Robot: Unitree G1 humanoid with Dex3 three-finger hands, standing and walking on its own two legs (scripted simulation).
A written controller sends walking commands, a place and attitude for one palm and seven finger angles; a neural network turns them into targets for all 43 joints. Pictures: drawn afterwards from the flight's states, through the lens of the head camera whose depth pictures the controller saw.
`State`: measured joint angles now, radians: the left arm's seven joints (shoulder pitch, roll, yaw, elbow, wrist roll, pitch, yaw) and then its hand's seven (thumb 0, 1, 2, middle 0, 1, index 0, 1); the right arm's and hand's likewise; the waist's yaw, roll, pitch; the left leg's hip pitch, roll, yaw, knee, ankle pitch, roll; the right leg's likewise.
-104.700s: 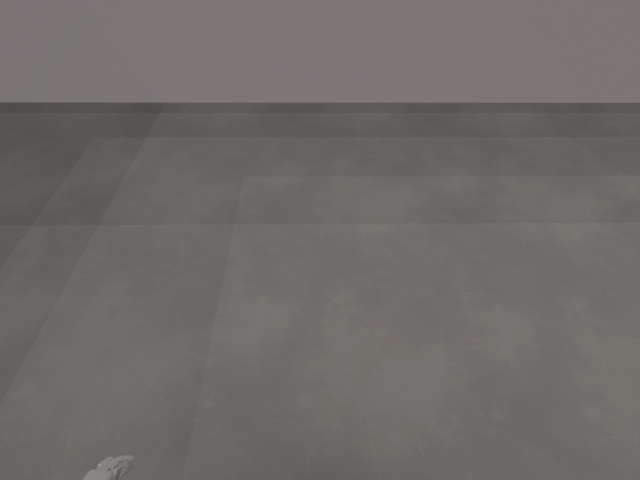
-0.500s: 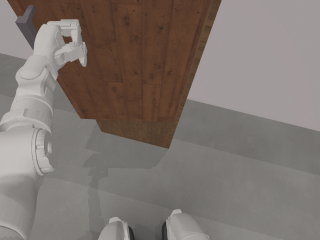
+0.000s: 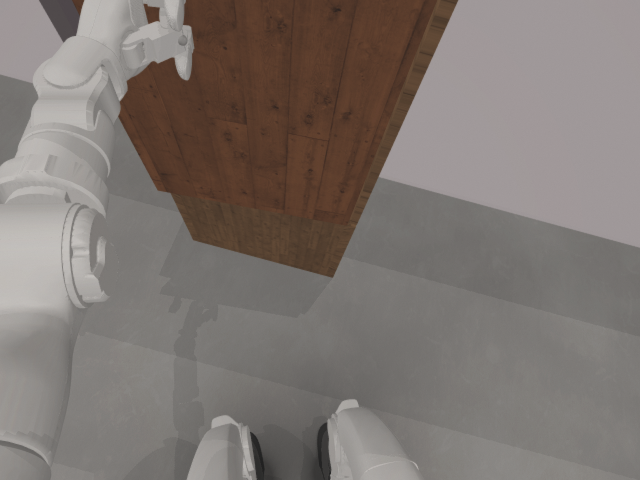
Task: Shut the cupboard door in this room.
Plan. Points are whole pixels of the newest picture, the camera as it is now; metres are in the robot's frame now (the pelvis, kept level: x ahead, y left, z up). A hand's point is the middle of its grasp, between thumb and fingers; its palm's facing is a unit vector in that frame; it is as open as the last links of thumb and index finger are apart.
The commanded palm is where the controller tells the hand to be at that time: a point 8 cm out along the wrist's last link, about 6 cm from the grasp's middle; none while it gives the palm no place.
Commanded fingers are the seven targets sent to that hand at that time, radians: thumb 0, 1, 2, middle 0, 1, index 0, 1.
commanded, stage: push the door shut along its arc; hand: left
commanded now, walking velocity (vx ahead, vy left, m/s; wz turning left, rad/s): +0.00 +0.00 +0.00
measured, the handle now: (77, 12) +0.62 +0.17 +0.13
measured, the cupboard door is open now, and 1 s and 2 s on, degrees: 5 0 0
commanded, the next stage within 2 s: pull the fist back off the door in 0.04 s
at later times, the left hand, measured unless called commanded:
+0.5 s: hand (221, 34) +0.59 +0.03 +0.13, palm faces +0.06 -1.00 -0.08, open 3.0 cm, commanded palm +0.56 +0.08 +0.13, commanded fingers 0.00 0.90 0.90 -1.30 -1.50 -1.30 -1.50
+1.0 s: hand (210, 81) +0.52 +0.04 +0.13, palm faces +0.04 -1.00 -0.01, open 3.1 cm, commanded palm +0.50 +0.09 +0.13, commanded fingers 0.00 0.90 0.90 -1.30 -1.50 -1.30 -1.50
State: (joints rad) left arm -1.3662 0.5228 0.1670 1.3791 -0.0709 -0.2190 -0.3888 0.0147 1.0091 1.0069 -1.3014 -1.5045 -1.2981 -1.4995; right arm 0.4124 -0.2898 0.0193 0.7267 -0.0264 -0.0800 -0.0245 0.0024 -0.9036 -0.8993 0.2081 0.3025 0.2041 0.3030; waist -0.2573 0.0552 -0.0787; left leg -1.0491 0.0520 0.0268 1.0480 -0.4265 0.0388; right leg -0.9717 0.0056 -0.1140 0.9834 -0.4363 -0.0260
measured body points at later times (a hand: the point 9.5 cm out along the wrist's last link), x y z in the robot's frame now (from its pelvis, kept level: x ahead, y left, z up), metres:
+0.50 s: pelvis +0.00 -0.02 +0.00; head +0.15 -0.02 +0.43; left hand +0.58 +0.08 +0.13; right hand -0.08 -0.25 -0.11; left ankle +0.03 +0.09 -0.66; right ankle +0.01 -0.11 -0.66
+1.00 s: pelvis +0.03 -0.02 +0.03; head +0.12 -0.03 +0.47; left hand +0.51 +0.10 +0.13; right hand +0.04 -0.30 -0.09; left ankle +0.03 +0.09 -0.66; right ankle +0.01 -0.11 -0.66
